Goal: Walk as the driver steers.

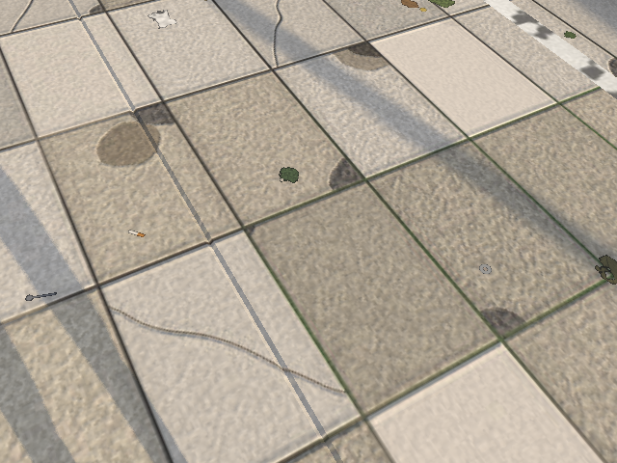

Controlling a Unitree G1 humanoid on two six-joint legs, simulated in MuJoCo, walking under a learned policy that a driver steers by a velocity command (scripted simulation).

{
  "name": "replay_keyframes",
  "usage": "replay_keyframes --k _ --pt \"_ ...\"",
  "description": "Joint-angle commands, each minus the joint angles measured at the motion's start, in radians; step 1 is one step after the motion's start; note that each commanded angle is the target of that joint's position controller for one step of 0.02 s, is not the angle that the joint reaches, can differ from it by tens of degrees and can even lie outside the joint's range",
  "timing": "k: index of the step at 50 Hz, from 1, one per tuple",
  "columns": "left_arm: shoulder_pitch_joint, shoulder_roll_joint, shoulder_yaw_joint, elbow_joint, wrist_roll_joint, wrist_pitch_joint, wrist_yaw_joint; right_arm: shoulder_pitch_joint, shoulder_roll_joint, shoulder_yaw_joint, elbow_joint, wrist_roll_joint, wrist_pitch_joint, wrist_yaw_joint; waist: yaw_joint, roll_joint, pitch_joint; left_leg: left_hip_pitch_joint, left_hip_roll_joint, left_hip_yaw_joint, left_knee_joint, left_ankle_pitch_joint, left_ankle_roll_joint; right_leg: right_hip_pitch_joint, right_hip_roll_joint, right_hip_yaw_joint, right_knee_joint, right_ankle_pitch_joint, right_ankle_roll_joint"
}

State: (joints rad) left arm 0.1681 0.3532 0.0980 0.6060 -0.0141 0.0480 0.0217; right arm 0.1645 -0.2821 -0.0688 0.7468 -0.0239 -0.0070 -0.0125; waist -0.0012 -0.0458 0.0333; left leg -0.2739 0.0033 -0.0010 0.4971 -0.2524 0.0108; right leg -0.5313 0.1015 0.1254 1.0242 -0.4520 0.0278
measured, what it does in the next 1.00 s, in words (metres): walks ahead: right foot, then left foot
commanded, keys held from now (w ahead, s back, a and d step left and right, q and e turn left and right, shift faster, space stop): e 0.06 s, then no key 0.12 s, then w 0.82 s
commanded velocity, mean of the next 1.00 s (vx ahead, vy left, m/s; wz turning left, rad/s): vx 0.30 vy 0.00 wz -0.18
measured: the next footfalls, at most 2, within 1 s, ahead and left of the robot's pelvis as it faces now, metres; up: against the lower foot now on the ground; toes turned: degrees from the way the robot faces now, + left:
right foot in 0.30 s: +0.01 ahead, -0.15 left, +0.00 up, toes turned -7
left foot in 0.76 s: +0.34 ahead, +0.06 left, +0.00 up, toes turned -6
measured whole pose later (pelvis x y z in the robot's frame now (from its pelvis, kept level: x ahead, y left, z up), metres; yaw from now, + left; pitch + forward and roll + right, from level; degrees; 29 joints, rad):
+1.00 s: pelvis +0.30 -0.02 +0.01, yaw -8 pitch +1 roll +1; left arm 0.24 0.31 0.05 0.70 -0.01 -0.06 0.01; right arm 0.31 -0.27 -0.04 0.80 0.00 -0.09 0.03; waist -0.03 -0.04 0.02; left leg -0.17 -0.06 0.05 0.33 -0.18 0.07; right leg -0.61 -0.11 0.04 1.06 -0.23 0.00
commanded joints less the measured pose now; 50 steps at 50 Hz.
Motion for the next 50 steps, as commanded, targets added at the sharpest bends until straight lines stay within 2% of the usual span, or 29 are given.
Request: replay_keyframes --k 1,3,5,7,9,11,13,14,15,16,17,18,20,22,24,28,31,34,36,37,38,39,40,41,42,43,45,47,50 --pt "0.050 0.098 0.040 -0.043 -0.003 0.006 0.002 -0.096 -0.127 -0.025 -0.101 0.016 -0.011 -0.021 0.026 0.172 -0.043 0.116 0.250 -0.182 -0.184 0.303 0.183 -0.120 -0.065 -0.016 0.211 0.045 0.052" --pt "-0.010 0.067 0.027 -0.074 -0.013 0.005 -0.003 -0.048 -0.136 -0.029 -0.095 0.008 0.000 -0.029 -0.013 0.194 -0.047 0.180 0.244 -0.131 -0.187 0.324 0.195 -0.141 -0.086 -0.060 0.124 0.075 0.071" --pt "-0.052 0.040 0.012 -0.096 -0.005 0.001 -0.007 -0.001 -0.159 -0.037 -0.084 0.008 0.008 -0.029 -0.046 0.203 -0.076 0.236 0.261 -0.125 -0.173 0.369 0.213 -0.105 -0.103 -0.069 0.005 0.051 0.079" --pt "-0.058 0.017 -0.003 -0.105 0.005 -0.002 -0.013 -0.010 -0.187 -0.046 -0.084 0.016 0.013 -0.020 -0.048 0.217 -0.100 0.219 0.271 -0.098 -0.160 0.409 0.217 -0.001 -0.114 -0.098 -0.122 0.012 0.068" --pt "-0.046 0.026 -0.004 -0.100 0.003 -0.002 -0.016 -0.018 -0.205 -0.051 -0.082 0.027 0.015 -0.007 -0.046 0.237 -0.106 0.189 0.279 -0.088 -0.150 0.441 0.219 0.094 -0.105 -0.136 -0.232 0.009 0.053" --pt "-0.020 0.029 -0.005 -0.086 -0.002 -0.001 -0.021 0.003 -0.209 -0.050 -0.068 0.045 0.013 0.003 -0.043 0.233 -0.114 0.163 0.281 -0.097 -0.164 0.226 0.207 0.183 -0.090 -0.165 -0.377 0.061 0.024" --pt "0.065 0.020 -0.005 -0.044 -0.004 -0.006 -0.029 -0.002 -0.183 -0.036 -0.054 0.061 0.008 0.013 0.008 0.204 -0.100 0.036 0.253 -0.080 -0.142 -0.001 0.165 0.390 -0.063 -0.199 -0.597 0.193 -0.032" --pt "0.119 0.029 -0.003 -0.023 -0.007 -0.010 -0.025 0.011 -0.129 -0.015 -0.042 0.049 -0.002 0.021 0.031 0.161 -0.114 -0.059 0.215 -0.043 -0.087 -0.103 0.110 0.537 -0.084 -0.153 -0.637 0.195 -0.058" --pt "0.206 0.088 0.008 -0.009 -0.004 -0.015 -0.013 -0.009 -0.042 0.016 -0.058 0.013 -0.015 0.035 0.051 -0.036 -0.154 -0.217 0.124 0.064 0.178 -0.249 0.022 0.688 -0.279 0.105 -0.680 0.220 -0.111" --pt "0.244 0.219 0.037 -0.008 0.012 -0.028 -0.020 -0.074 -0.070 0.009 -0.120 0.022 -0.030 0.032 0.079 -0.228 -0.094 -0.485 0.009 0.096 0.380 -0.395 -0.025 0.656 -0.480 0.439 -0.780 0.020 -0.296" --pt "0.235 0.173 0.028 -0.009 0.021 -0.058 -0.025 -0.132 -0.160 -0.020 -0.126 0.046 -0.042 0.025 0.113 -0.134 -0.035 -0.538 0.057 -0.008 0.534 -0.364 -0.023 0.590 -0.483 0.488 -0.833 -0.105 -0.350" --pt "0.195 0.123 0.010 0.000 0.019 -0.078 -0.024 -0.115 -0.180 -0.031 -0.118 0.059 -0.046 0.028 0.077 -0.141 0.018 -0.564 0.085 -0.033 0.566 -0.267 -0.005 0.557 -0.446 0.415 -0.849 -0.177 -0.316" --pt "0.136 0.076 -0.008 0.001 0.008 -0.097 -0.018 -0.072 -0.170 -0.036 -0.080 0.043 -0.054 0.031 0.043 -0.126 0.059 -0.564 0.105 -0.039 0.542 -0.101 -0.001 0.531 -0.372 0.293 -0.879 -0.094 -0.260" --pt "0.135 0.062 -0.014 0.001 0.016 -0.108 -0.011 -0.062 -0.135 -0.029 -0.064 0.036 -0.066 0.038 0.030 -0.092 0.048 -0.525 0.104 -0.025 0.512 0.038 -0.013 0.511 -0.331 0.198 -0.901 0.078 -0.241" --pt "0.147 0.061 -0.012 0.009 0.016 -0.114 -0.009 -0.071 -0.109 -0.020 -0.059 0.035 -0.072 0.042 0.032 -0.058 0.029 -0.502 0.098 -0.013 0.423 0.130 -0.033 0.516 -0.311 0.122 -0.905 0.194 -0.237" --pt "0.190 0.092 -0.001 0.043 0.009 -0.119 -0.011 -0.155 -0.071 0.002 -0.082 0.039 -0.075 0.050 0.066 -0.061 0.043 -0.402 0.070 0.004 0.197 0.237 -0.056 0.471 -0.299 0.037 -0.906 0.286 -0.230" --pt "0.232 0.110 0.006 0.074 -0.001 -0.116 -0.014 -0.207 -0.074 0.009 -0.104 0.045 -0.080 0.064 0.084 -0.051 0.071 -0.369 0.057 0.010 0.111 0.242 -0.039 0.475 -0.327 0.027 -0.894 0.305 -0.234" --pt "0.243 0.121 0.011 0.097 -0.010 -0.110 -0.013 -0.210 -0.095 0.007 -0.120 0.048 -0.089 0.076 0.066 -0.057 0.081 -0.341 0.052 0.002 0.052 0.192 0.006 0.525 -0.366 0.037 -0.861 0.361 -0.220" --pt "0.232 0.135 0.015 0.104 -0.009 -0.102 -0.010 -0.153 -0.121 -0.003 -0.112 0.046 -0.093 0.074 0.026 -0.074 0.039 -0.236 0.020 0.032 0.029 0.145 0.040 0.555 -0.367 0.025 -0.783 0.565 -0.199" --pt "0.221 0.131 0.012 0.106 -0.007 -0.097 -0.008 -0.061 -0.145 -0.018 -0.088 0.043 -0.092 0.066 -0.030 -0.067 -0.027 -0.096 -0.013 0.061 0.002 0.147 0.066 0.546 -0.331 -0.017 -0.657 0.755 -0.175" --pt "0.233 0.102 0.000 0.106 0.001 -0.094 -0.004 0.095 -0.189 -0.040 -0.046 0.042 -0.090 0.055 -0.097 -0.046 -0.142 0.146 -0.007 0.054 0.019 0.159 0.099 0.464 -0.277 -0.066 -0.452 0.827 -0.142" --pt "0.269 0.031 -0.027 0.075 0.019 -0.097 -0.001 0.254 -0.266 -0.056 -0.024 0.024 -0.087 0.044 -0.134 0.109 -0.309 0.481 0.215 -0.241 0.021 0.075 0.189 0.199 -0.193 -0.111 -0.096 0.549 -0.087" --pt "0.347 -0.042 -0.048 0.062 0.001 -0.119 -0.002 0.294 -0.300 -0.058 -0.008 0.022 -0.090 0.056 -0.082 0.368 -0.412 0.657 0.382 -0.725 -0.164 -0.198 0.311 -0.081 -0.025 -0.031 0.179 -0.124 -0.042" --pt "0.256 0.068 -0.024 0.066 -0.023 -0.133 -0.010 0.246 -0.206 -0.033 -0.013 0.039 -0.091 0.054 -0.110 0.258 -0.297 0.587 0.363 -0.711 -0.231 -0.315 0.274 -0.201 -0.085 0.038 0.277 -0.107 -0.046" --pt "0.175 0.097 -0.017 0.047 -0.034 -0.142 -0.018 0.184 -0.173 -0.022 -0.019 0.039 -0.088 0.047 -0.095 0.201 -0.168 0.463 0.337 -0.560 -0.237 -0.264 0.237 -0.243 -0.140 -0.003 0.270 -0.016 -0.062" --pt "0.134 0.085 -0.021 0.043 -0.021 -0.147 -0.016 0.126 -0.158 -0.017 -0.029 0.030 -0.083 0.044 -0.066 0.114 -0.106 0.337 0.300 -0.461 -0.249 -0.156 0.219 -0.211 -0.186 -0.033 0.225 0.070 -0.067" --pt "0.143 0.060 -0.018 0.055 -0.005 -0.137 -0.019 0.067 -0.118 -0.004 -0.040 0.009 -0.087 0.044 -0.011 0.126 -0.057 0.178 0.236 -0.337 -0.302 -0.003 0.215 -0.122 -0.236 -0.031 0.150 0.172 -0.061" --pt "0.171 0.026 -0.025 0.068 -0.002 -0.119 -0.018 0.062 -0.118 -0.005 -0.032 0.018 -0.100 0.043 0.012 0.133 -0.049 0.117 0.221 -0.266 -0.347 0.080 0.236 -0.091 -0.245 -0.047 0.111 0.200 -0.043" --pt "0.089 0.013 -0.030 0.041 0.012 -0.111 -0.012 0.082 -0.138 -0.011 -0.009 0.025 -0.107 0.035 0.007 0.102 0.006 0.095 0.208 -0.180 -0.389 0.188 0.245 -0.161 -0.255 -0.060 -0.016 0.311 -0.007"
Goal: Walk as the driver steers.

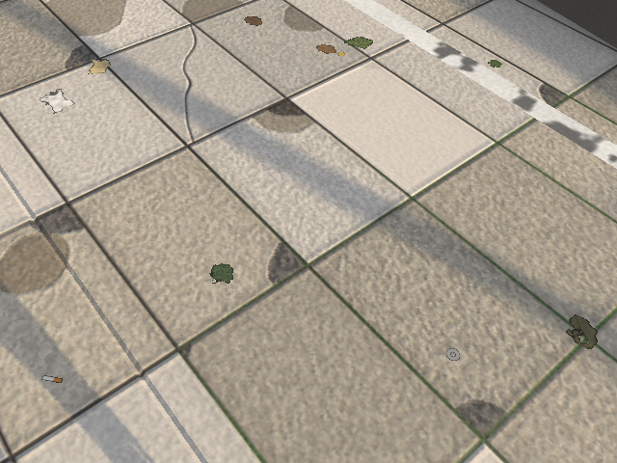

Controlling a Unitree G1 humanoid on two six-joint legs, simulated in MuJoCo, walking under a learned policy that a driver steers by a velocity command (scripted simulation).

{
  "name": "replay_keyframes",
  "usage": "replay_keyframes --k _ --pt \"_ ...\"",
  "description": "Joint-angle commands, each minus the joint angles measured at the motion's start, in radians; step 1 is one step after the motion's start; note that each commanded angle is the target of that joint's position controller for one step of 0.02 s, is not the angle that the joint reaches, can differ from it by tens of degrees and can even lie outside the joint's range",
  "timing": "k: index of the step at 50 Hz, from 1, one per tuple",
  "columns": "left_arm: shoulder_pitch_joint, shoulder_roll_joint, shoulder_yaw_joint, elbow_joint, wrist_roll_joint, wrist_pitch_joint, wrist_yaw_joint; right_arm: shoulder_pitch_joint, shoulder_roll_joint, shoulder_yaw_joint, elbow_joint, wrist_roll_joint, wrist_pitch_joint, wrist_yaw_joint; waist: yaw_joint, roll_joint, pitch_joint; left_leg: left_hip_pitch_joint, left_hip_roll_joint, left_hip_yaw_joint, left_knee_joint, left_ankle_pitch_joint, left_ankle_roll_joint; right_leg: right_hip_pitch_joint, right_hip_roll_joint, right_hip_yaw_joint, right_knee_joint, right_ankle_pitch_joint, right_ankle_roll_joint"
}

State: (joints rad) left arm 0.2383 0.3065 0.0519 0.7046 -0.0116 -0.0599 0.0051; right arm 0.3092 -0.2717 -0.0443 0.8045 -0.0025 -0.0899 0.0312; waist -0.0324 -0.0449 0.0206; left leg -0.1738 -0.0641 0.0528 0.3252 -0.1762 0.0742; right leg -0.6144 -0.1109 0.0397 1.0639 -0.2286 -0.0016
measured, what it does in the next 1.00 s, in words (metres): walks ahead: right foot, then left foot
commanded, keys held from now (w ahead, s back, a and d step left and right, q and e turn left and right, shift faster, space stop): w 0.16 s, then no key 0.84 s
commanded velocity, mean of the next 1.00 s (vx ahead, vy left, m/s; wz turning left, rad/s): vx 0.19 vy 0.00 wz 0.00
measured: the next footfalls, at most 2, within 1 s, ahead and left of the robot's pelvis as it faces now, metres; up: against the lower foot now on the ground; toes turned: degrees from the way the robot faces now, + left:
right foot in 0.28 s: +0.36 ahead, -0.15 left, +0.00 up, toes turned -2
left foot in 0.64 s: +0.36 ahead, +0.10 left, +0.00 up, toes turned +0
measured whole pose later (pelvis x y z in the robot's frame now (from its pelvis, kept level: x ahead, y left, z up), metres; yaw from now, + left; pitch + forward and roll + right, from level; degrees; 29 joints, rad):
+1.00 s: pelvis +0.32 -0.03 -0.01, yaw +0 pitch -1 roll -1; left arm 0.15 0.25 0.03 0.97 0.00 0.00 0.02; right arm 0.19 -0.24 -0.02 0.89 -0.01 0.00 -0.03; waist 0.00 0.01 0.04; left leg -0.21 0.03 -0.01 0.52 -0.29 -0.02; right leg -0.20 0.00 -0.03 0.50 -0.27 0.00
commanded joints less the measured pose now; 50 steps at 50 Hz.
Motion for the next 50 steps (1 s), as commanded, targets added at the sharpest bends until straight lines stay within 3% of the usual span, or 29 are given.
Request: replay_keyframes --k 1,4,7,9,11,12,13,14,15,16,17,18,19,20,23,25,28,31,32,33,34,35,36,39,42,50 --pt "-0.011 0.053 0.013 -0.065 0.011 -0.007 0.003 -0.053 -0.152 -0.036 -0.061 0.005 -0.022 -0.012 0.029 0.097 0.027 0.005 0.263 -0.203 -0.219 0.146 0.172 -0.087 -0.041 0.020 -0.122 0.147 0.027" --pt "-0.122 0.021 -0.001 -0.088 0.006 -0.025 -0.011 -0.015 -0.168 -0.037 -0.047 0.013 -0.012 -0.020 -0.014 0.091 0.044 0.011 0.224 -0.120 -0.217 0.196 0.136 -0.032 -0.008 -0.020 -0.349 0.311 0.025" --pt "-0.219 0.016 -0.006 -0.115 -0.004 -0.037 -0.030 0.057 -0.189 -0.042 -0.017 0.022 0.002 -0.023 -0.056 0.085 0.061 0.082 0.254 -0.121 -0.200 0.182 0.133 -0.017 0.021 -0.037 -0.469 0.357 0.016" --pt "-0.256 0.026 -0.003 -0.132 -0.003 -0.043 -0.043 0.076 -0.191 -0.043 -0.001 0.023 0.018 -0.027 -0.057 0.088 0.074 0.159 0.280 -0.125 -0.153 0.263 0.121 -0.032 0.037 -0.031 -0.529 0.326 -0.005" --pt "-0.230 0.046 0.007 -0.131 0.008 -0.049 -0.054 0.074 -0.198 -0.046 0.007 0.019 0.034 -0.035 -0.026 0.112 0.037 0.225 0.290 -0.125 -0.062 0.437 0.088 0.027 0.067 -0.034 -0.570 0.274 -0.034" --pt "-0.174 0.069 0.018 -0.116 0.014 -0.051 -0.054 0.059 -0.209 -0.049 0.004 0.018 0.039 -0.039 0.008 0.134 -0.008 0.244 0.281 -0.123 0.011 0.578 0.069 0.106 0.094 -0.046 -0.575 0.253 -0.051" --pt "-0.056 0.098 0.034 -0.079 0.022 -0.053 -0.049 0.027 -0.208 -0.048 -0.004 0.019 0.044 -0.043 0.077 0.131 -0.085 0.232 0.243 -0.098 0.150 0.697 0.041 0.265 0.125 -0.073 -0.609 0.300 -0.076" --pt "0.054 0.147 0.049 -0.051 0.030 -0.053 -0.040 0.035 -0.177 -0.035 -0.016 0.010 0.044 -0.045 0.124 0.094 -0.188 0.140 0.184 -0.065 0.336 0.611 -0.005 0.489 0.069 -0.041 -0.601 0.536 -0.109" --pt "0.141 0.227 0.059 -0.049 0.058 -0.045 -0.029 0.126 -0.091 -0.004 -0.040 -0.022 0.031 -0.040 0.100 -0.107 -0.358 -0.176 0.079 -0.042 0.694 0.123 -0.069 0.881 -0.194 0.240 -0.483 0.916 -0.239" --pt "0.161 0.187 0.047 -0.039 0.041 -0.033 -0.031 0.246 -0.061 0.012 0.003 -0.001 0.024 -0.029 0.082 -0.245 -0.530 -0.362 -0.026 -0.149 0.966 -0.522 -0.109 1.049 -0.354 0.532 -0.538 0.971 -0.388" --pt "0.132 0.138 0.037 -0.050 0.022 -0.018 -0.034 0.181 -0.177 -0.019 0.012 0.026 0.025 -0.025 0.119 -0.102 -0.483 -0.394 0.026 -0.227 1.021 -0.494 -0.105 0.944 -0.294 0.455 -0.585 0.813 -0.347" --pt "0.047 0.111 0.025 -0.052 0.014 -0.012 -0.032 0.069 -0.177 -0.021 -0.025 0.039 0.032 -0.027 0.098 -0.062 -0.318 -0.450 0.077 -0.173 0.990 -0.444 -0.104 0.805 -0.243 0.326 -0.618 0.728 -0.301" --pt "-0.021 0.078 0.013 -0.046 0.013 -0.012 -0.033 0.015 -0.156 -0.017 -0.035 0.025 0.044 -0.035 0.067 0.007 -0.204 -0.443 0.117 -0.143 0.910 -0.385 -0.113 0.645 -0.193 0.250 -0.664 0.691 -0.274" --pt "-0.071 0.052 0.004 -0.045 0.018 -0.015 -0.033 0.007 -0.148 -0.021 -0.036 0.011 0.063 -0.044 0.031 0.005 -0.158 -0.374 0.152 -0.143 0.830 -0.335 -0.117 0.517 -0.165 0.200 -0.702 0.641 -0.254" --pt "-0.161 0.056 0.007 -0.023 0.044 -0.022 -0.037 0.084 -0.085 -0.008 -0.009 0.003 0.103 -0.061 -0.037 -0.065 -0.130 -0.145 0.148 -0.102 0.635 -0.251 -0.146 0.282 -0.104 0.077 -0.778 0.626 -0.249" --pt "-0.167 0.067 0.010 0.001 0.042 -0.021 -0.031 0.052 -0.074 -0.001 -0.014 -0.006 0.108 -0.068 -0.026 -0.074 -0.146 -0.099 0.150 -0.097 0.499 -0.171 -0.145 0.282 -0.095 0.047 -0.782 0.582 -0.245" --pt "-0.150 0.080 0.011 0.038 0.035 -0.002 -0.021 -0.006 -0.099 -0.010 -0.020 -0.004 0.117 -0.069 0.003 -0.064 -0.142 -0.050 0.143 -0.089 0.381 -0.059 -0.131 0.282 -0.098 0.065 -0.804 0.265 -0.227" --pt "-0.162 0.044 -0.007 0.063 0.026 0.015 -0.019 -0.041 -0.092 -0.013 -0.024 -0.019 0.117 -0.067 -0.008 -0.042 -0.071 0.040 0.124 -0.069 0.199 0.021 -0.095 0.215 -0.044 0.071 -0.794 -0.138 -0.152" --pt "-0.129 0.016 -0.018 0.082 0.030 0.016 -0.019 -0.056 -0.106 -0.014 -0.036 -0.028 0.113 -0.069 -0.004 -0.011 -0.044 0.060 0.159 -0.112 0.130 0.082 -0.077 0.199 -0.012 0.065 -0.771 -0.211 -0.104" --pt "-0.090 0.008 -0.021 0.093 0.041 0.017 -0.019 -0.074 -0.158 -0.021 -0.055 -0.026 0.109 -0.074 0.033 0.071 -0.023 0.047 0.229 -0.183 0.089 0.161 -0.049 0.197 0.046 0.030 -0.701 -0.236 -0.058" --pt "-0.026 -0.006 -0.020 0.102 0.036 0.022 -0.014 -0.119 -0.187 -0.030 -0.038 -0.014 0.107 -0.073 0.098 0.220 -0.021 -0.080 0.224 -0.187 0.074 -0.069 -0.015 0.286 0.102 -0.040 -0.690 -0.164 -0.026" --pt "-0.069 0.028 -0.016 0.110 0.039 0.029 -0.007 -0.136 -0.123 -0.020 -0.045 -0.013 0.101 -0.064 0.060 0.195 0.002 -0.163 0.188 -0.175 0.040 -0.201 -0.026 0.369 0.103 -0.050 -0.655 -0.090 -0.009" --pt "-0.091 0.041 -0.010 0.110 0.033 0.035 -0.002 -0.135 -0.091 -0.009 -0.038 -0.020 0.093 -0.060 0.055 0.176 0.006 -0.182 0.174 -0.161 0.034 -0.207 -0.049 0.392 0.096 -0.046 -0.643 -0.049 -0.015" --pt "-0.081 0.039 -0.008 0.137 0.031 0.044 0.008 -0.118 -0.094 -0.008 -0.018 -0.011 0.069 -0.057 0.046 0.131 -0.025 -0.101 0.152 -0.129 0.091 0.005 -0.078 0.397 0.078 -0.028 -0.639 0.051 -0.031" --pt "-0.093 0.035 -0.007 0.164 0.021 0.039 0.007 -0.098 -0.098 -0.008 0.002 -0.006 0.067 -0.061 0.032 0.092 -0.060 -0.039 0.145 -0.115 0.129 0.141 -0.070 0.412 0.073 -0.028 -0.626 0.151 -0.029" --pt "-0.097 0.043 -0.001 0.243 0.014 0.058 0.017 -0.116 -0.091 -0.008 0.048 -0.003 0.078 -0.062 0.034 0.049 -0.059 -0.009 0.129 -0.096 0.132 0.222 -0.059 0.457 0.068 -0.030 -0.617 0.237 -0.020"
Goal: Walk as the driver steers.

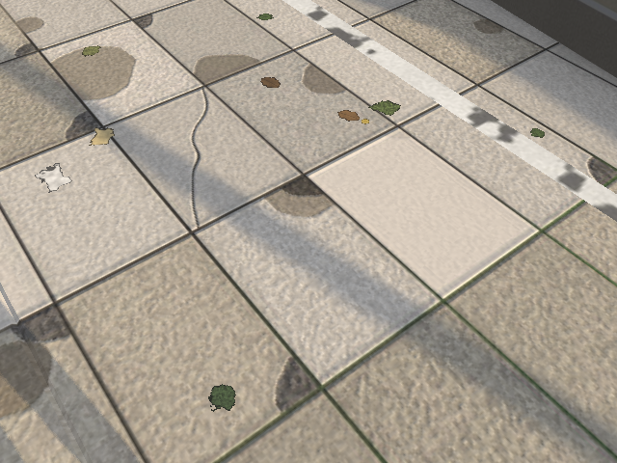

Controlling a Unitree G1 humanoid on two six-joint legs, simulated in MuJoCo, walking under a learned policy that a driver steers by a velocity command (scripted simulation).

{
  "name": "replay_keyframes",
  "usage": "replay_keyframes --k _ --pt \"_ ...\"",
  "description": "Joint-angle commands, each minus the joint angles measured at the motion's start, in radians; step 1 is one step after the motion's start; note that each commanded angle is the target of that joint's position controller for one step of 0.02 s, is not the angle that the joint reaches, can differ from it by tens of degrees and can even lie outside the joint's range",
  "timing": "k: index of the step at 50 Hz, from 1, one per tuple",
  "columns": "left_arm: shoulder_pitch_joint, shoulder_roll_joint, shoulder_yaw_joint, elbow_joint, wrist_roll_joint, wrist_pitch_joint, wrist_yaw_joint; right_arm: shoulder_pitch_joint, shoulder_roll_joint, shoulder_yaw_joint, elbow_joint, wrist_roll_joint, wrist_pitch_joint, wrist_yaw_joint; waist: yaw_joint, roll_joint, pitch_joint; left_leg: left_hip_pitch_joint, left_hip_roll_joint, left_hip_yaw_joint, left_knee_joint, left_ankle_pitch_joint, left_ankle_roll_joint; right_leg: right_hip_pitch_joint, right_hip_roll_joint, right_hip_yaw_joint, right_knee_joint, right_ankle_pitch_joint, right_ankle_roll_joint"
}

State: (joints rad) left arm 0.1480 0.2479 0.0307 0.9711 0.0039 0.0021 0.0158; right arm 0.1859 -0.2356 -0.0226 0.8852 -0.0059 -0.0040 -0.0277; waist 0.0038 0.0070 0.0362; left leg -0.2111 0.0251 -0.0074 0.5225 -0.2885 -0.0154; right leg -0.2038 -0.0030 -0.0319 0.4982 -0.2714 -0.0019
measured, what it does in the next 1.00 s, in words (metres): walks ahead: left foot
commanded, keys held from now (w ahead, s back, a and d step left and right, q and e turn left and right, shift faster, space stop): no key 0.02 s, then w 0.98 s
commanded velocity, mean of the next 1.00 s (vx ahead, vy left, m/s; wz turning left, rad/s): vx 0.38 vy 0.00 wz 0.00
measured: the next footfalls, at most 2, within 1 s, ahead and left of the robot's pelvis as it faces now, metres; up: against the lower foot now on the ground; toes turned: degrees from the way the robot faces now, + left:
left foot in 0.58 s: +0.32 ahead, +0.19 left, +0.00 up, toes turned +3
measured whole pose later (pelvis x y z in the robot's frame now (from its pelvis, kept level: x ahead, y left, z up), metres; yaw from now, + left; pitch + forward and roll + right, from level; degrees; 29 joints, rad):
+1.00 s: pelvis +0.36 +0.11 +0.01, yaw +0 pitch +1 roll +1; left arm 0.05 0.26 0.06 0.91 -0.01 -0.07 -0.01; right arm 0.41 -0.22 -0.04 0.99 0.00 -0.09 -0.01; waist -0.07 -0.03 -0.01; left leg 0.02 -0.06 0.06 0.17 -0.21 0.07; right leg -0.69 -0.11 0.03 0.67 0.10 0.00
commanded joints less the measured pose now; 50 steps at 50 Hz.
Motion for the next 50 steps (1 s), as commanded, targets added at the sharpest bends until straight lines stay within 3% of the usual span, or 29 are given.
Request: replay_keyframes --k 1,3,5,7,9,11,13,14,15,16,17,18,19,21,23,25,27,28,29,30,31,32,33,34,35,36,38,42,50 --pt "-0.007 0.103 0.021 -0.015 -0.002 -0.002 0.007 0.006 -0.126 -0.029 -0.026 0.001 -0.007 -0.004 -0.001 -0.005 -0.072 0.030 0.038 -0.034 -0.067 0.335 0.030 0.049 -0.040 0.041 -0.053 0.281 -0.019" --pt "0.017 0.103 0.024 0.014 -0.009 0.004 0.009 0.031 -0.125 -0.033 0.002 0.009 -0.001 -0.004 0.000 -0.003 -0.077 0.026 0.009 -0.007 -0.066 0.088 0.044 0.041 -0.010 0.010 -0.042 0.036 -0.029" --pt "0.011 0.111 0.029 0.018 -0.017 0.002 0.009 0.029 -0.130 -0.038 0.006 0.016 0.000 -0.005 0.000 -0.004 0.011 -0.056 0.008 -0.027 -0.076 -0.256 0.079 -0.051 -0.010 0.026 -0.043 -0.281 -0.059" --pt "0.014 0.107 0.027 0.015 -0.025 -0.021 0.009 0.033 -0.124 -0.036 0.004 0.024 -0.021 -0.006 0.001 0.003 0.096 -0.114 0.029 -0.071 -0.091 -0.379 0.106 -0.122 -0.030 0.067 -0.046 -0.386 -0.086" --pt "0.029 0.106 0.027 0.019 -0.029 -0.056 0.002 0.049 -0.123 -0.037 0.007 0.030 -0.053 0.001 0.002 0.014 0.116 -0.122 0.049 -0.109 -0.076 -0.356 0.129 -0.139 -0.044 0.097 -0.022 -0.359 -0.108" --pt "0.051 0.108 0.027 0.024 -0.032 -0.089 -0.010 0.055 -0.127 -0.040 0.005 0.035 -0.080 0.012 0.010 0.029 0.094 -0.102 0.058 -0.135 -0.040 -0.253 0.148 -0.133 -0.045 0.117 0.005 -0.287 -0.127" --pt "0.107 0.129 0.035 0.045 -0.038 -0.110 -0.022 0.055 -0.116 -0.039 -0.006 0.035 -0.102 0.025 0.022 -0.017 0.044 -0.122 0.026 -0.093 0.067 -0.046 0.137 -0.044 -0.061 0.162 0.025 -0.116 -0.151" --pt "0.177 0.148 0.043 0.072 -0.041 -0.115 -0.026 0.031 -0.104 -0.037 -0.021 0.032 -0.113 0.033 0.043 -0.068 0.007 -0.192 -0.010 -0.034 0.174 0.082 0.113 0.069 -0.092 0.224 0.016 0.008 -0.175" --pt "0.284 0.185 0.057 0.107 -0.040 -0.115 -0.028 -0.023 -0.087 -0.033 -0.047 0.028 -0.123 0.041 0.084 -0.136 -0.027 -0.348 -0.049 0.031 0.327 0.189 0.074 0.244 -0.169 0.364 -0.037 0.106 -0.229" --pt "0.390 0.199 0.063 0.133 -0.031 -0.115 -0.033 -0.113 -0.086 -0.029 -0.081 0.033 -0.131 0.047 0.149 -0.203 -0.030 -0.566 -0.056 0.034 0.525 -0.019 0.051 0.403 -0.297 0.554 -0.135 0.217 -0.309" --pt "0.410 0.180 0.055 0.138 -0.022 -0.116 -0.032 -0.179 -0.092 -0.030 -0.111 0.048 -0.129 0.049 0.160 -0.215 0.019 -0.783 -0.029 -0.013 0.693 -0.365 0.056 0.489 -0.408 0.669 -0.164 0.301 -0.360" --pt "0.388 0.147 0.042 0.133 -0.017 -0.115 -0.029 -0.210 -0.084 -0.026 -0.128 0.060 -0.124 0.052 0.140 -0.130 0.044 -0.890 0.035 -0.059 0.772 -0.384 0.071 0.514 -0.416 0.632 -0.136 0.297 -0.338" --pt "0.369 0.129 0.033 0.123 -0.016 -0.109 -0.024 -0.223 -0.066 -0.018 -0.144 0.062 -0.120 0.058 0.123 -0.096 0.048 -0.933 0.076 -0.056 0.770 -0.358 0.078 0.506 -0.409 0.567 -0.156 0.267 -0.299" --pt "0.223 0.121 0.020 0.074 -0.020 -0.091 -0.007 -0.196 -0.066 -0.016 -0.158 0.049 -0.111 0.064 0.054 -0.078 0.095 -0.781 0.143 -0.053 0.547 -0.209 0.057 0.289 -0.352 0.410 -0.264 0.157 -0.206" --pt "0.089 0.172 0.031 0.025 -0.016 -0.078 0.005 -0.126 -0.047 -0.006 -0.137 0.029 -0.100 0.078 0.002 -0.121 0.057 -0.288 0.076 0.039 0.270 0.075 0.026 -0.057 -0.194 0.173 -0.340 0.102 -0.140" --pt "0.134 0.217 0.047 0.039 -0.023 -0.084 0.004 -0.057 -0.097 -0.030 -0.107 0.033 -0.080 0.069 -0.030 -0.143 0.035 -0.062 0.009 0.092 0.219 0.212 0.010 -0.118 -0.190 0.121 -0.368 0.079 -0.133" --pt "0.157 0.206 0.047 0.052 -0.034 -0.086 0.002 0.035 -0.139 -0.059 -0.078 0.029 -0.063 0.049 -0.092 -0.118 0.004 0.031 -0.028 0.107 0.146 0.170 0.036 -0.043 -0.183 0.073 -0.215 0.305 -0.096" --pt "0.173 0.179 0.040 0.057 -0.027 -0.081 0.000 0.145 -0.168 -0.082 -0.044 0.032 -0.058 0.042 -0.147 -0.090 -0.059 0.148 -0.047 0.119 0.134 0.145 0.062 -0.031 -0.163 0.038 -0.040 0.441 -0.070" --pt "0.182 0.141 0.030 0.052 -0.007 -0.075 0.003 0.285 -0.195 -0.101 -0.004 0.034 -0.052 0.038 -0.214 -0.039 -0.127 0.306 -0.006 0.067 0.135 0.111 0.086 -0.117 -0.130 0.008 0.218 0.406 -0.034" --pt "0.210 0.010 -0.004 0.019 0.032 -0.076 0.000 0.356 -0.277 -0.102 0.018 0.026 -0.048 0.032 -0.164 0.305 -0.164 0.345 0.198 -0.290 0.009 -0.051 0.145 -0.279 -0.021 0.001 0.656 -0.227 0.008" --pt "0.348 -0.037 -0.009 0.007 -0.029 -0.101 -0.003 0.314 -0.285 -0.084 -0.003 0.006 -0.067 0.052 -0.071 0.464 -0.267 0.393 0.378 -0.884 -0.358 -0.331 0.289 -0.439 0.077 0.148 0.883 -0.340 -0.009" --pt "0.267 0.065 0.014 -0.005 -0.066 -0.116 -0.007 0.195 -0.211 -0.067 -0.027 0.018 -0.086 0.066 -0.055 0.248 -0.110 0.282 0.382 -0.866 -0.410 -0.444 0.266 -0.540 0.008 0.155 0.962 -0.235 -0.031" --pt "0.165 0.097 0.018 -0.038 -0.064 -0.121 -0.009 0.118 -0.166 -0.055 -0.039 0.021 -0.099 0.072 -0.055 0.144 -0.025 0.169 0.348 -0.678 -0.373 -0.370 0.238 -0.556 -0.052 0.131 0.928 -0.121 -0.065" --pt "0.130 0.104 0.022 -0.038 -0.046 -0.114 0.001 0.048 -0.159 -0.051 -0.043 0.007 -0.108 0.077 -0.028 0.042 -0.010 0.063 0.298 -0.520 -0.346 -0.207 0.213 -0.489 -0.107 0.125 0.865 -0.028 -0.073" --pt "0.140 0.108 0.032 -0.035 -0.027 -0.103 0.007 0.008 -0.144 -0.049 -0.043 -0.005 -0.112 0.077 0.001 0.054 -0.020 0.011 0.242 -0.402 -0.347 -0.118 0.194 -0.432 -0.137 0.131 0.789 0.027 -0.079" --pt "0.160 0.112 0.037 -0.031 -0.028 -0.090 0.004 0.000 -0.129 -0.044 -0.035 -0.011 -0.114 0.072 0.023 0.108 -0.029 -0.015 0.219 -0.336 -0.366 -0.067 0.190 -0.377 -0.154 0.137 0.737 0.056 -0.078" --pt "0.146 0.100 0.041 -0.030 -0.028 -0.075 0.001 0.052 -0.102 -0.036 -0.006 -0.004 -0.119 0.060 0.023 0.091 -0.017 -0.007 0.193 -0.256 -0.400 0.026 0.205 -0.377 -0.154 0.118 0.655 0.074 -0.071" --pt "-0.007 0.082 0.045 -0.078 -0.008 -0.071 -0.002 0.147 -0.139 -0.046 0.027 0.000 -0.110 0.032 -0.008 0.013 0.020 0.095 0.214 -0.204 -0.440 0.117 0.227 -0.550 -0.150 0.107 0.445 0.213 -0.029" --pt "-0.234 0.050 0.030 -0.147 -0.019 -0.092 -0.032 0.259 -0.142 -0.048 0.079 0.012 -0.087 0.010 -0.079 0.036 0.068 0.190 0.187 -0.062 -0.446 0.217 0.204 -0.532 -0.096 0.039 0.105 0.410 0.003"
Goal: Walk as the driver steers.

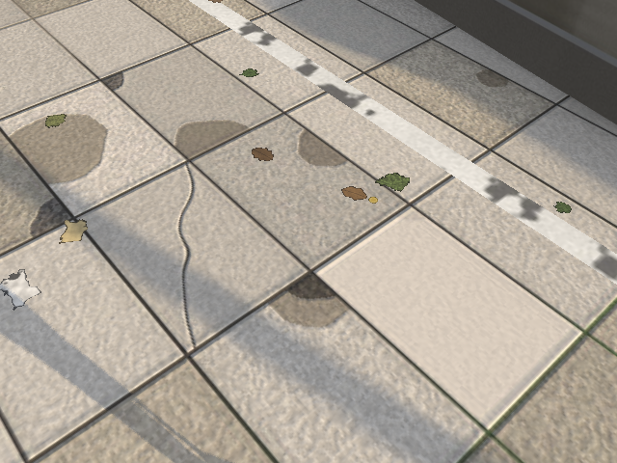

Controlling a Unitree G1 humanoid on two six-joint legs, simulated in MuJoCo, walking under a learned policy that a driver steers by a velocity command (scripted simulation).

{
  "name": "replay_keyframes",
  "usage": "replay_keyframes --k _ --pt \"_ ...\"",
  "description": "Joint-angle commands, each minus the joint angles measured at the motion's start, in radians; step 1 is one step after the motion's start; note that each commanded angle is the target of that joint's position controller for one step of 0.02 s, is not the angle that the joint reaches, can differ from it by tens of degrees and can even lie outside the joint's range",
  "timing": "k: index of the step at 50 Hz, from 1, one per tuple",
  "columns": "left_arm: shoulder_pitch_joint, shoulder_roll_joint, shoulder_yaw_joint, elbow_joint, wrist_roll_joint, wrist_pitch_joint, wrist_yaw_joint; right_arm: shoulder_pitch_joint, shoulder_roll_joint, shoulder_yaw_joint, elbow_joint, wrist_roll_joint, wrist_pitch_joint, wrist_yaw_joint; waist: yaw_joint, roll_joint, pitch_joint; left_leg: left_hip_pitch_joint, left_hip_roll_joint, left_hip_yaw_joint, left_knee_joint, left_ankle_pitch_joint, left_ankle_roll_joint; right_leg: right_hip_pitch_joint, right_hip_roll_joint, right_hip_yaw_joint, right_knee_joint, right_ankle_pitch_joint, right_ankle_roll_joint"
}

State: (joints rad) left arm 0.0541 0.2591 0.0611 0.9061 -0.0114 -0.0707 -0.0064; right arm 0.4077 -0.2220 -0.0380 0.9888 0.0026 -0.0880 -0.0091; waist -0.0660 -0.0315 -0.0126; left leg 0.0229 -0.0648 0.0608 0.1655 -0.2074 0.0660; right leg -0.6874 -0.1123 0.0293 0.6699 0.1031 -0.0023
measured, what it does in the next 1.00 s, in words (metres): walks ahead: right foot, then left foot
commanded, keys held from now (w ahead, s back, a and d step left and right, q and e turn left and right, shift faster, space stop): w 0.06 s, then no key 0.94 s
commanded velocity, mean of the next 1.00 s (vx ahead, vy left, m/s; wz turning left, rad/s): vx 0.15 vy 0.00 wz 0.00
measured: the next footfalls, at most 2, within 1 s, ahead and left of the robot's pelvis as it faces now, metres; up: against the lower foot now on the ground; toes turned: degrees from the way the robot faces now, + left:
right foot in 0.18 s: +0.30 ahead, -0.15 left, +0.00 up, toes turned -3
left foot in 0.54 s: +0.30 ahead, +0.09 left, +0.00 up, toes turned +1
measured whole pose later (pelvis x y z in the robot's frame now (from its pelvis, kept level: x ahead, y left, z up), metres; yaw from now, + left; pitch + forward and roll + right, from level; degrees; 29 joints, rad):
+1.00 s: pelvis +0.27 -0.03 -0.01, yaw +0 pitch -1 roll +0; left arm 0.15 0.23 0.03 1.08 0.00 0.01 0.03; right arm 0.16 -0.21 -0.04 1.06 0.00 -0.01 -0.04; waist 0.00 0.00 0.04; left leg -0.20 0.02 0.00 0.48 -0.27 -0.01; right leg -0.19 0.00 -0.05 0.47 -0.26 -0.01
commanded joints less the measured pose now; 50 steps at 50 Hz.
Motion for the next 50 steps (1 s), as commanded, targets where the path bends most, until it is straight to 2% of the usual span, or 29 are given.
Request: replay_keyframes --k 1,3,5,6,7,8,9,10,11,12,13,14,15,17,18,20,22,24,25,26,27,28,29,30,31,34,38,43,50 --pt "-0.164 0.036 -0.004 -0.093 -0.005 -0.022 -0.015 0.053 -0.156 -0.034 -0.015 0.004 0.002 -0.008 -0.018 0.076 0.124 -0.011 0.284 -0.123 -0.076 0.158 0.124 -0.054 0.019 -0.027 -0.092 0.021 0.000" --pt "-0.208 0.034 -0.009 -0.116 -0.010 -0.029 -0.028 0.076 -0.160 -0.039 0.000 0.006 0.014 -0.008 -0.027 0.082 0.137 0.052 0.306 -0.118 -0.042 0.200 0.123 -0.060 0.028 -0.032 -0.137 -0.025 -0.014" --pt "-0.203 0.043 -0.009 -0.125 -0.005 -0.038 -0.040 0.059 -0.167 -0.043 0.003 0.003 0.027 -0.011 -0.005 0.104 0.130 0.076 0.307 -0.100 0.040 0.407 0.102 0.010 0.057 -0.050 -0.188 -0.078 -0.039" --pt "-0.157 0.065 0.000 -0.116 -0.001 -0.041 -0.042 0.046 -0.179 -0.046 0.001 0.001 0.032 -0.013 0.022 0.131 0.091 0.088 0.304 -0.099 0.104 0.578 0.085 0.094 0.084 -0.062 -0.196 -0.100 -0.054" --pt "-0.068 0.099 0.015 -0.092 0.004 -0.045 -0.041 0.025 -0.192 -0.049 -0.006 0.001 0.037 -0.014 0.068 0.160 0.025 0.097 0.289 -0.092 0.204 0.766 0.063 0.219 0.122 -0.083 -0.201 -0.103 -0.074" --pt "0.085 0.140 0.036 -0.042 0.010 -0.048 -0.037 0.005 -0.182 -0.044 -0.013 0.002 0.041 -0.013 0.144 0.152 -0.066 0.063 0.237 -0.059 0.374 0.842 0.026 0.418 0.142 -0.101 -0.244 0.001 -0.103" --pt "0.236 0.201 0.050 -0.004 0.030 -0.047 -0.027 0.011 -0.160 -0.033 -0.037 -0.011 0.036 -0.012 0.184 0.093 -0.207 -0.138 0.187 -0.044 0.608 0.598 -0.018 0.742 0.002 0.025 -0.160 0.312 -0.159" --pt "0.314 0.267 0.057 0.018 0.043 -0.034 -0.018 0.153 -0.031 0.008 -0.033 -0.025 0.021 0.001 0.124 -0.180 -0.384 -0.532 0.009 -0.034 1.038 -0.243 -0.096 1.154 -0.310 0.414 -0.112 0.623 -0.364" --pt "0.347 0.192 0.039 0.027 0.024 -0.024 -0.020 0.166 -0.086 -0.005 0.005 0.007 0.004 0.003 0.162 -0.137 -0.508 -0.571 -0.023 -0.226 1.209 -0.479 -0.101 1.148 -0.329 0.542 -0.186 0.560 -0.407" --pt "0.244 0.160 0.028 0.008 0.011 -0.020 -0.018 0.058 -0.151 -0.025 -0.026 0.037 -0.003 0.001 0.152 -0.107 -0.350 -0.632 0.043 -0.224 1.215 -0.431 -0.089 0.997 -0.273 0.373 -0.223 0.496 -0.351" --pt "0.142 0.117 0.015 -0.012 0.010 -0.019 -0.013 -0.029 -0.155 -0.026 -0.050 0.037 0.000 -0.008 0.124 -0.047 -0.225 -0.641 0.096 -0.171 1.150 -0.359 -0.089 0.837 -0.219 0.264 -0.263 0.437 -0.303" --pt "0.081 0.081 0.001 -0.017 0.014 -0.022 -0.012 -0.070 -0.151 -0.032 -0.053 0.021 0.012 -0.020 0.094 0.003 -0.140 -0.603 0.128 -0.148 1.080 -0.305 -0.096 0.679 -0.183 0.200 -0.310 0.407 -0.280" --pt "0.049 0.058 -0.007 -0.011 0.024 -0.024 -0.011 -0.058 -0.139 -0.037 -0.053 0.009 0.030 -0.027 0.055 -0.005 -0.112 -0.511 0.158 -0.148 1.013 -0.264 -0.098 0.558 -0.154 0.153 -0.347 0.374 -0.263" --pt "0.017 0.053 -0.012 0.006 0.044 -0.025 -0.015 -0.013 -0.065 -0.024 -0.043 0.003 0.059 -0.034 0.010 -0.039 -0.092 -0.372 0.163 -0.130 0.858 -0.230 -0.105 0.410 -0.120 0.085 -0.389 0.360 -0.259" --pt "0.002 0.064 -0.010 0.012 0.048 -0.025 -0.013 -0.017 -0.052 -0.020 -0.046 0.002 0.068 -0.038 0.000 -0.059 -0.085 -0.334 0.159 -0.116 0.769 -0.222 -0.111 0.369 -0.107 0.054 -0.398 0.375 -0.260" --pt "0.000 0.096 -0.003 0.021 0.046 -0.019 -0.005 -0.056 -0.063 -0.017 -0.055 -0.003 0.081 -0.043 0.007 -0.076 -0.110 -0.282 0.151 -0.102 0.627 -0.134 -0.111 0.363 -0.097 0.035 -0.406 0.304 -0.252" --pt "0.009 0.115 -0.001 0.029 0.035 -0.003 0.003 -0.086 -0.093 -0.024 -0.055 -0.003 0.097 -0.042 0.017 -0.072 -0.121 -0.237 0.144 -0.092 0.548 -0.034 -0.106 0.358 -0.098 0.050 -0.434 0.057 -0.236" --pt "0.000 0.105 -0.006 0.035 0.025 0.013 0.008 -0.123 -0.097 -0.028 -0.054 -0.007 0.107 -0.039 0.017 -0.060 -0.075 -0.189 0.135 -0.079 0.454 0.032 -0.091 0.308 -0.079 0.060 -0.455 -0.273 -0.202" --pt "0.000 0.092 -0.012 0.040 0.019 0.019 0.010 -0.140 -0.097 -0.030 -0.054 -0.015 0.108 -0.038 0.015 -0.054 -0.045 -0.162 0.127 -0.070 0.394 0.053 -0.079 0.282 -0.058 0.063 -0.455 -0.420 -0.174" --pt "0.017 0.070 -0.020 0.050 0.018 0.022 0.011 -0.159 -0.102 -0.031 -0.057 -0.024 0.107 -0.038 0.017 -0.042 -0.012 -0.147 0.134 -0.078 0.336 0.062 -0.066 0.268 -0.036 0.068 -0.448 -0.519 -0.139" --pt "0.055 0.051 -0.028 0.065 0.021 0.025 0.011 -0.173 -0.120 -0.032 -0.066 -0.029 0.103 -0.040 0.026 -0.010 0.018 -0.140 0.174 -0.121 0.261 0.110 -0.050 0.263 -0.007 0.063 -0.425 -0.580 -0.095" --pt "0.100 0.056 -0.024 0.072 0.029 0.025 0.012 -0.188 -0.173 -0.039 -0.073 -0.023 0.099 -0.044 0.071 0.070 0.035 -0.149 0.217 -0.156 0.254 0.172 -0.031 0.261 0.050 0.029 -0.369 -0.570 -0.060" --pt "0.135 0.045 -0.023 0.073 0.025 0.033 0.019 -0.212 -0.191 -0.048 -0.051 -0.010 0.094 -0.040 0.108 0.190 0.040 -0.269 0.192 -0.153 0.230 -0.029 -0.015 0.350 0.100 -0.039 -0.353 -0.483 -0.039" --pt "0.110 0.065 -0.021 0.078 0.028 0.041 0.027 -0.228 -0.135 -0.039 -0.050 -0.009 0.086 -0.033 0.088 0.166 0.054 -0.333 0.169 -0.145 0.199 -0.107 -0.028 0.425 0.100 -0.049 -0.316 -0.420 -0.028" --pt "0.101 0.067 -0.019 0.077 0.024 0.047 0.031 -0.236 -0.106 -0.030 -0.043 -0.016 0.078 -0.030 0.089 0.151 0.046 -0.344 0.163 -0.138 0.189 -0.090 -0.046 0.455 0.095 -0.049 -0.301 -0.380 -0.032" --pt "0.114 0.064 -0.019 0.094 0.026 0.053 0.034 -0.233 -0.110 -0.030 -0.023 -0.009 0.060 -0.026 0.084 0.111 0.007 -0.268 0.147 -0.118 0.232 0.096 -0.059 0.472 0.082 -0.041 -0.285 -0.280 -0.043" --pt "0.097 0.065 -0.017 0.105 0.016 0.053 0.031 -0.220 -0.114 -0.030 0.003 -0.005 0.060 -0.029 0.069 0.072 -0.027 -0.212 0.141 -0.107 0.265 0.219 -0.047 0.496 0.076 -0.042 -0.264 -0.175 -0.041" --pt "0.105 0.066 -0.014 0.128 0.013 0.064 0.034 -0.222 -0.113 -0.028 0.026 -0.003 0.067 -0.030 0.068 0.042 -0.027 -0.200 0.132 -0.096 0.271 0.253 -0.043 0.520 0.073 -0.043 -0.252 -0.121 -0.036" --pt "0.115 0.071 -0.013 0.152 0.012 0.071 0.041 -0.228 -0.104 -0.026 0.052 -0.003 0.077 -0.032 0.068 0.033 -0.006 -0.196 0.120 -0.084 0.264 0.236 -0.045 0.526 0.069 -0.041 -0.253 -0.117 -0.031"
